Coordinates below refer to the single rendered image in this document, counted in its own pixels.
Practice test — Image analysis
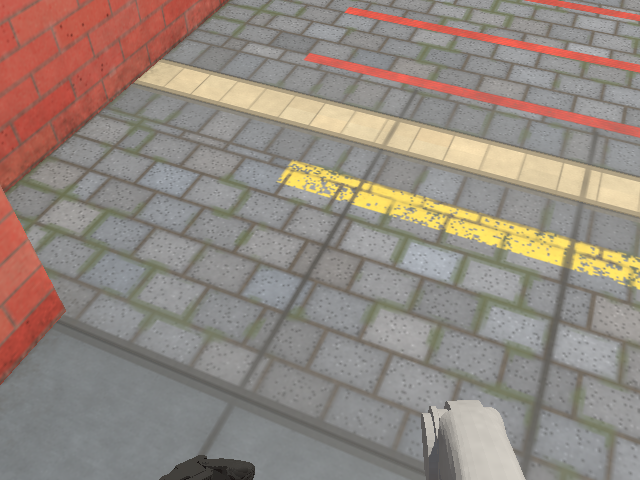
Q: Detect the right robot thigh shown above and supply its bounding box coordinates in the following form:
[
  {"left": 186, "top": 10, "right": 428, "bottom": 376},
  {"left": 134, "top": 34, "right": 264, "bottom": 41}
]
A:
[{"left": 421, "top": 400, "right": 526, "bottom": 480}]

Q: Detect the left robot hand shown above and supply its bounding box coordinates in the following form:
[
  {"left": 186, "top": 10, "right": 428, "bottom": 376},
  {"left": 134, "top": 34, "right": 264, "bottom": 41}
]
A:
[{"left": 159, "top": 455, "right": 255, "bottom": 480}]

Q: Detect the robot right shin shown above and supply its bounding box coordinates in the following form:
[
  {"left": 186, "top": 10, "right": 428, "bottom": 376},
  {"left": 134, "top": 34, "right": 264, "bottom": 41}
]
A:
[{"left": 484, "top": 407, "right": 507, "bottom": 435}]

